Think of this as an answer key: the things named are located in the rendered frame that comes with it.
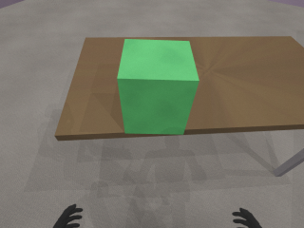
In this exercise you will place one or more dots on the robot right hand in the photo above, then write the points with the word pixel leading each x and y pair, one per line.
pixel 250 221

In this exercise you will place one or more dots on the robot left hand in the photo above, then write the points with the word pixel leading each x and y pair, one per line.
pixel 65 218

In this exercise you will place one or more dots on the carton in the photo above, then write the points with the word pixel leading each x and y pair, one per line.
pixel 157 82

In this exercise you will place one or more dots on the table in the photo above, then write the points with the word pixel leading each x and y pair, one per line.
pixel 246 84

